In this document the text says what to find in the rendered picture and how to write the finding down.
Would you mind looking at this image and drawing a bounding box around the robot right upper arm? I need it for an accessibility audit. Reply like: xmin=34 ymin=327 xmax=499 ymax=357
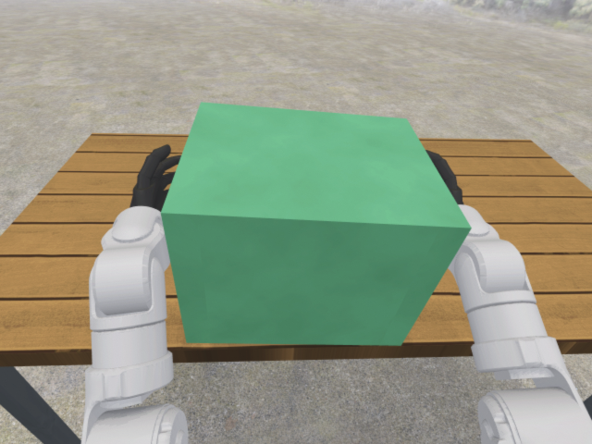
xmin=477 ymin=387 xmax=592 ymax=444

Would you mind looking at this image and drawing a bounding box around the right robot forearm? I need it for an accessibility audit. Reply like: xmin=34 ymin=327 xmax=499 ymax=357
xmin=448 ymin=204 xmax=592 ymax=427

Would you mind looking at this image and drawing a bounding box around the carton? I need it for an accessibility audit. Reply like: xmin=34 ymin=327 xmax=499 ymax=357
xmin=161 ymin=102 xmax=471 ymax=346

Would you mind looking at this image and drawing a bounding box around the robot right hand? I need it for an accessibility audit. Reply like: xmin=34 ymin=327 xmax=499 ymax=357
xmin=426 ymin=150 xmax=463 ymax=204

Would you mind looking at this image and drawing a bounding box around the robot left hand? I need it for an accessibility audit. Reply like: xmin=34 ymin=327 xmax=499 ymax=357
xmin=129 ymin=144 xmax=181 ymax=212

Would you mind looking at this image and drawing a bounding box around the robot left upper arm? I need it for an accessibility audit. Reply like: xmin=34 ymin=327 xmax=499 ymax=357
xmin=86 ymin=403 xmax=189 ymax=444

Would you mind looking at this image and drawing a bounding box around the left robot forearm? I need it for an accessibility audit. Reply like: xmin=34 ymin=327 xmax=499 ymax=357
xmin=81 ymin=206 xmax=174 ymax=444

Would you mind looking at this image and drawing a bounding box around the table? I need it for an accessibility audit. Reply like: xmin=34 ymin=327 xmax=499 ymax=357
xmin=0 ymin=133 xmax=592 ymax=444

